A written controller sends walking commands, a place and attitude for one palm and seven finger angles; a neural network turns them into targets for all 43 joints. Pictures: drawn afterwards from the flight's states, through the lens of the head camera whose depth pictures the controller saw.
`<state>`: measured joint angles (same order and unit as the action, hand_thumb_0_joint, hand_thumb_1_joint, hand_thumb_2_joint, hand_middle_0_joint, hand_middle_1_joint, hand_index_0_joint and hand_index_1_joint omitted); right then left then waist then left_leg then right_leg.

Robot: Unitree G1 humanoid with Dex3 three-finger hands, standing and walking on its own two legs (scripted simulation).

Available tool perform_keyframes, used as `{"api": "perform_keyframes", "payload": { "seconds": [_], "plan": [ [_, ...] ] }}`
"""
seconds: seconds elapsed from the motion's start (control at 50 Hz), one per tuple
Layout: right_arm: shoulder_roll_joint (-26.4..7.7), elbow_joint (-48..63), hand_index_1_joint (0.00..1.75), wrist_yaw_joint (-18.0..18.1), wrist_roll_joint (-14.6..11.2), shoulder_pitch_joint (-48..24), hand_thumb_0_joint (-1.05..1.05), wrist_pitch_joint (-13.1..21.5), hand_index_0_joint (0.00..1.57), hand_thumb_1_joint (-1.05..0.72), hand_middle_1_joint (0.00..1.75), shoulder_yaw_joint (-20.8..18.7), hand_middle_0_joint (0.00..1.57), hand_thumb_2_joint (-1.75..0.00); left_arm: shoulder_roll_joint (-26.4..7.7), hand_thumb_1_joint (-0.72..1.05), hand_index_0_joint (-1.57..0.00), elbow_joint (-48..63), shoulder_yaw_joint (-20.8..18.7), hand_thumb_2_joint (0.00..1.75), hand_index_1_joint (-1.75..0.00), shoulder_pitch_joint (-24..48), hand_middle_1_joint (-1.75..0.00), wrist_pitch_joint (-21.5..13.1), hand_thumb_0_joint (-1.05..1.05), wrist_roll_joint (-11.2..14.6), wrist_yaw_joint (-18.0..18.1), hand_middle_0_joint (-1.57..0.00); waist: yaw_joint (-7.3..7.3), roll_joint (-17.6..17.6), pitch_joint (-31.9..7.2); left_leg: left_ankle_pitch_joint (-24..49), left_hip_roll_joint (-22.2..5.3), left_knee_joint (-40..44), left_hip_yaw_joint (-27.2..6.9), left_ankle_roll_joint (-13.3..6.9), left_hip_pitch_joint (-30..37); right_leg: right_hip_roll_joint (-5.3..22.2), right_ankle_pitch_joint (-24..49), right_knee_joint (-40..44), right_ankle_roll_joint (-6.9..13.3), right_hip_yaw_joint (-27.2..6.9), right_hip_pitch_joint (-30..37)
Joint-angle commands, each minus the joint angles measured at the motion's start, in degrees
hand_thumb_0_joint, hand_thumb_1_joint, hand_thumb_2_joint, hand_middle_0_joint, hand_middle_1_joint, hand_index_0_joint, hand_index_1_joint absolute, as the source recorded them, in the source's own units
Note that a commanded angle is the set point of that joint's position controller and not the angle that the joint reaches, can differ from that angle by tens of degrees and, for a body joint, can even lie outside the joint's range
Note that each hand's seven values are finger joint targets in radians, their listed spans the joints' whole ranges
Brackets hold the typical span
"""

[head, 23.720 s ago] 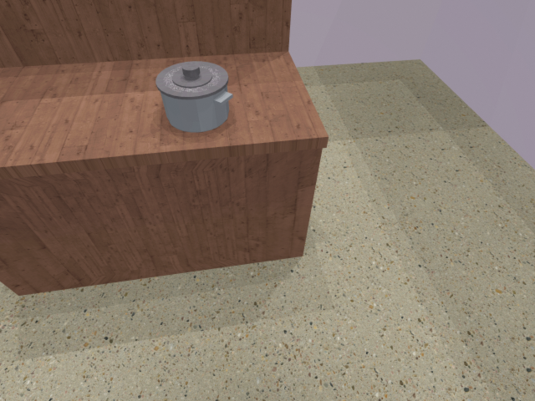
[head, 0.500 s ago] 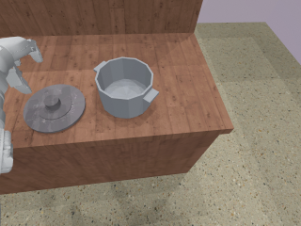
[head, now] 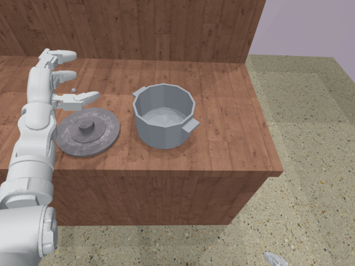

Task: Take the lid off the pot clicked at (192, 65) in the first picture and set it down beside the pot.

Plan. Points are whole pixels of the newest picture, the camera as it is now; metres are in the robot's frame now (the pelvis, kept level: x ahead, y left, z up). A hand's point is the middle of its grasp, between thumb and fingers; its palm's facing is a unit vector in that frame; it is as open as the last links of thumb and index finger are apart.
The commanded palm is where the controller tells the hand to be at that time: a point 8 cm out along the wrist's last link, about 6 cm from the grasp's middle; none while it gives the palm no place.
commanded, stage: draw the hand back to the body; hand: left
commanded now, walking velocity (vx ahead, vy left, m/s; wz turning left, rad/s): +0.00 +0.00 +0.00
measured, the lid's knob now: (86, 124) +0.51 +0.29 -0.05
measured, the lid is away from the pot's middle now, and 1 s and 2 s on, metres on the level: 0.24 0.24 0.24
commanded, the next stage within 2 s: step back with the hand held close in 1.50 s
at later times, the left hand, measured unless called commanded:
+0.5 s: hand (67, 127) +0.34 +0.22 +0.16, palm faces +0.39 -0.88 -0.28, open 8.6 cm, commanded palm +0.28 +0.26 +0.17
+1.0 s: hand (58, 179) +0.23 +0.20 +0.16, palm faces +0.41 -0.86 -0.30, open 7.4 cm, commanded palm +0.17 +0.23 +0.17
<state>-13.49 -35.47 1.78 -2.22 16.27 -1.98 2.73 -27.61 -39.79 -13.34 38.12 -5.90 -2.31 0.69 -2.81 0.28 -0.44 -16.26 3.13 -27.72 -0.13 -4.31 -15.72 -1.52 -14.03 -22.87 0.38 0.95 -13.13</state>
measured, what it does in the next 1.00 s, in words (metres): shifts its weight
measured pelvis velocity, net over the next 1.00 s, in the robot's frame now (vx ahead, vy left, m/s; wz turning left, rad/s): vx -0.02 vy -0.06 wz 0.02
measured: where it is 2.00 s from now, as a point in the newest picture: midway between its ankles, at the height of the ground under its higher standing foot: outside the picture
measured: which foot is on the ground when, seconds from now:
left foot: down 0.00-1.00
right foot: down 0.00-1.00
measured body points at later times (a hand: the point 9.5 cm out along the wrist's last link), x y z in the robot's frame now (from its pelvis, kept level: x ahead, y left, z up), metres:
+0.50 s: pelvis -0.01 -0.05 +0.00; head +0.00 -0.06 +0.45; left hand +0.31 +0.26 +0.17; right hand +0.15 -0.29 -0.10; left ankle -0.03 +0.06 -0.74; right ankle -0.03 -0.13 -0.74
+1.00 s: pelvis -0.02 -0.06 +0.00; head -0.03 -0.09 +0.45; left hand +0.20 +0.24 +0.18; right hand +0.17 -0.28 -0.09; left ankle -0.03 +0.06 -0.74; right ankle -0.03 -0.13 -0.74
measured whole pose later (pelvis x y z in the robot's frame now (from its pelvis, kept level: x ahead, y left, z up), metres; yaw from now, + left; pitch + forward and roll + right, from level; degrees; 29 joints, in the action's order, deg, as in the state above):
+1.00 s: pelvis -0.02 -0.06 +0.00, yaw +1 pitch -4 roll +0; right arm -13.8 -37.5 3.0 -2.2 10.1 4.8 1.8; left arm -19.9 6.3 -16.8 -9.9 -6.0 6.3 5.1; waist 1.4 4.2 1.4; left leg -14.0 0.2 -24.3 -2.1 -0.1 -6.2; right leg -4.4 -13.1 -21.3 4.5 2.8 -4.3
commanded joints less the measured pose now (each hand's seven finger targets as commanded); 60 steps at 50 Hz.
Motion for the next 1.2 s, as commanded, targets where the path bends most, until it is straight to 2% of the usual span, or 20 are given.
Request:
{"api": "perform_keyframes", "payload": {
  "seconds": [0.0,0.04,0.08,0.12,0.18,0.22,0.28,0.4,0.44,0.48,0.52,0.56,0.62,0.7,0.76,0.86,0.96,1.08,1.1,1.18],
  "plan": [
    [-9.81,5.19,0.30,-0.32,0.09,0.45,0.00,3.35,0.20,-0.90,0.30,-4.13,0.20,-0.90,-14.07,0.25,-0.28,20.56,-5.49,0.59,-0.80,17.37,-0.80,-3.06,0.00,3.17,2.37,-0.28,0.71,7.40,-20.08,36.93,-6.76,0.26,-5.28,4.44,18.77,0.85,18.18,-0.09,2.65,1.44,1.64],
    [-9.92,5.23,0.30,-0.08,-0.04,-0.38,0.00,3.27,0.20,-0.90,0.30,-4.09,0.20,-0.90,-15.24,0.29,-0.27,21.88,-7.13,0.61,-0.77,13.39,-0.77,-2.33,0.00,3.47,2.74,-0.27,1.07,4.25,-18.74,33.98,-6.42,0.66,-4.12,3.55,16.04,0.91,20.11,-0.08,2.46,1.31,3.98],
    [-9.66,5.09,0.30,0.02,-0.28,-1.28,0.00,3.49,0.20,-0.90,0.30,-3.93,0.20,-0.90,-12.72,0.33,-0.27,22.99,-5.03,0.63,-0.74,12.72,-0.74,-1.91,0.00,3.97,2.74,-0.27,0.63,4.81,-16.74,31.64,-5.77,1.24,-3.58,3.16,14.97,0.92,20.34,0.29,2.34,0.94,4.06],
    [-9.61,5.40,0.30,0.16,-0.30,-2.18,0.00,3.96,0.20,-0.90,0.30,-3.92,0.20,-0.90,-14.45,0.38,-0.26,26.88,-7.08,0.65,-0.71,9.58,-0.71,-1.81,0.00,4.20,3.19,-0.26,1.28,4.48,-18.24,31.81,-5.53,1.10,-3.33,2.55,15.20,1.13,22.20,0.14,2.27,0.77,6.37],
    [-9.17,5.40,0.30,0.21,-0.51,-3.57,0.00,4.60,0.20,-0.90,0.30,-3.85,0.20,-0.90,-12.20,0.44,-0.26,31.56,-5.53,0.68,-0.66,7.54,-0.66,-1.65,0.00,4.53,3.45,-0.26,1.01,6.07,-17.70,31.07,-5.01,1.52,-2.92,2.42,15.93,1.07,22.65,0.66,2.08,0.43,6.71],
    [-9.24,4.91,0.30,0.44,-0.57,-3.97,0.00,4.43,0.20,-0.90,0.30,-3.76,0.20,-0.90,-12.24,0.48,-0.25,28.34,-6.89,0.70,-0.63,1.54,-0.63,-0.53,0.00,5.12,3.81,-0.25,1.41,1.07,-14.35,25.50,-4.52,1.93,-2.01,1.65,12.11,1.17,22.80,0.89,1.90,0.36,7.79],
    [-8.79,5.50,0.30,0.72,-0.91,-6.00,0.00,5.04,0.20,-0.90,0.30,-3.54,0.20,-0.90,-12.16,0.54,-0.24,35.11,-6.31,0.73,-0.58,2.73,-0.58,-1.27,0.00,5.40,3.90,-0.24,1.46,4.67,-15.52,22.67,-3.71,2.67,-1.65,1.58,12.81,1.41,22.51,1.22,1.89,-0.14,9.05],
    [-8.18,5.58,0.30,1.06,-0.89,-8.20,0.00,5.78,0.20,-0.90,0.30,-3.14,0.20,-0.90,-13.12,0.67,-0.23,36.49,-9.71,0.79,-0.48,-7.22,-0.48,-1.14,0.00,6.38,4.68,-0.23,2.48,2.15,-12.79,17.87,-3.03,3.45,-1.04,1.24,10.34,1.89,22.33,1.90,1.23,-0.59,10.86],
    [-7.77,5.93,0.30,1.20,-1.08,-9.45,0.00,6.02,0.20,-0.90,0.30,-2.94,0.20,-0.90,-10.26,0.71,-0.22,38.22,-7.38,0.81,-0.45,-7.75,-0.45,-1.12,0.00,6.82,4.40,-0.22,2.27,1.38,-11.29,16.28,-2.90,3.52,-0.67,1.13,10.23,2.12,22.09,2.23,0.91,-0.74,10.13],
    [-7.43,6.11,0.30,1.25,-1.16,-10.12,0.00,6.56,0.20,-0.90,0.30,-2.87,0.20,-0.90,-9.99,0.75,-0.22,41.07,-7.12,0.83,-0.41,-7.71,-0.41,-1.68,0.00,6.88,4.51,-0.22,2.20,3.75,-11.20,15.44,-2.68,3.97,-0.81,1.19,11.31,1.90,19.98,2.69,1.06,-0.79,9.60],
    [-7.29,6.40,0.30,1.22,-0.97,-10.59,0.00,7.05,0.20,-0.90,0.30,-2.76,0.20,-0.90,-11.72,0.80,-0.21,43.42,-9.77,0.85,-0.38,-11.84,-0.38,-2.00,0.00,7.14,4.92,-0.21,3.07,3.04,-12.24,16.19,-2.69,3.88,-0.98,1.10,11.40,2.28,21.70,2.52,0.85,-0.92,11.21],
    [-7.27,5.98,0.30,1.24,-0.96,-10.79,0.00,6.91,0.20,-0.90,0.30,-2.77,0.20,-0.90,-11.34,0.84,-0.21,41.46,-10.70,0.87,-0.35,-16.31,-0.35,-1.60,0.00,7.45,4.78,-0.21,3.06,0.95,-9.98,14.93,-2.63,3.90,-0.80,1.21,9.80,2.66,22.52,2.89,0.37,-1.26,11.12],
    [-6.74,6.67,0.30,1.40,-1.15,-12.18,0.00,7.28,0.20,-0.90,0.30,-2.63,0.20,-0.90,-8.05,0.90,-0.20,44.86,-7.94,0.90,-0.30,-17.50,-0.30,-1.78,0.00,7.87,4.49,-0.20,2.85,2.42,-8.66,13.13,-2.56,4.13,-0.37,1.07,10.71,2.54,19.40,3.69,0.35,-1.44,9.39],
    [-6.29,6.81,0.30,1.50,-0.83,-12.95,0.00,8.38,0.20,-0.90,0.30,-2.64,0.20,-0.90,-8.97,0.90,-0.20,50.06,-9.80,0.90,-0.30,-20.93,-0.30,-2.83,0.00,7.96,4.99,-0.20,3.35,3.41,-9.66,12.63,-2.50,4.44,-0.57,1.04,11.91,2.62,17.36,4.40,0.39,-1.69,9.96],
    [-6.21,6.69,0.30,1.37,-0.86,-13.03,0.00,8.72,0.20,-0.90,0.30,-2.77,0.20,-0.90,-6.80,0.90,-0.20,49.81,-9.36,0.90,-0.30,-26.81,-0.30,-2.71,0.00,8.38,4.79,-0.20,3.41,1.12,-6.47,11.98,-2.56,4.57,-0.62,1.10,11.02,2.53,15.95,5.15,0.48,-1.37,8.65],
    [-5.89,7.00,0.30,1.59,-0.52,-13.99,0.00,9.96,0.20,-0.90,0.30,-2.79,0.20,-0.90,-7.40,0.90,-0.20,56.97,-10.35,0.90,-0.30,-30.61,-0.30,-3.90,0.00,8.35,5.18,-0.20,3.91,4.07,-6.92,11.98,-2.53,4.86,-0.76,1.06,12.64,2.54,13.87,5.80,0.74,-1.53,8.46],
    [-5.76,7.21,0.30,1.50,-0.33,-13.97,0.00,10.49,0.20,-0.90,0.30,-3.24,0.20,-0.90,-4.17,0.90,-0.20,58.49,-9.38,0.90,-0.30,-40.77,-0.30,-3.93,0.00,8.69,4.77,-0.20,4.17,0.28,-4.51,12.33,-2.77,4.87,-0.61,1.00,11.82,2.61,13.99,6.08,0.53,-1.23,7.68],
    [-5.32,7.72,0.30,1.62,0.10,-14.45,0.00,11.55,0.20,-0.90,0.30,-3.31,0.20,-0.90,-3.43,0.90,-0.20,66.73,-8.90,0.90,-0.30,-46.36,-0.30,-4.95,0.00,8.42,4.90,-0.20,4.41,3.95,-4.27,12.00,-2.88,5.04,-0.76,1.11,13.08,2.59,11.60,6.71,0.86,-1.18,6.63],
    [-5.24,7.64,0.30,1.72,0.21,-14.12,0.00,11.64,0.20,-0.90,0.30,-3.41,0.20,-0.90,-4.02,0.90,-0.20,65.71,-10.16,0.90,-0.30,-49.43,-0.30,-4.79,0.00,8.53,5.08,-0.20,4.67,1.87,-3.78,11.18,-2.99,5.11,-1.00,1.09,12.49,2.57,10.28,6.85,0.76,-1.06,6.55],
    [-5.04,8.34,0.30,1.71,0.48,-14.40,0.00,12.26,0.20,-0.90,0.30,-3.47,0.20,-0.90,-3.42,0.90,-0.20,72.24,-9.77,0.90,-0.30,-54.03,-0.30,-5.59,0.00,8.27,5.07,-0.20,4.92,3.72,-3.79,10.57,-3.05,5.41,-1.38,1.18,12.82,2.52,8.43,7.17,1.06,-1.05,6.05]
  ]
}}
